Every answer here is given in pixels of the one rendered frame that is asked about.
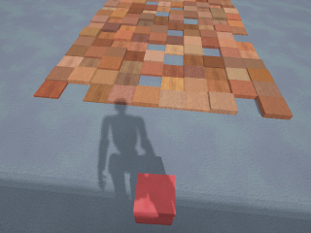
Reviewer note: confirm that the carton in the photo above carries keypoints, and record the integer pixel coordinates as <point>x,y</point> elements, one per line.
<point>155,199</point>

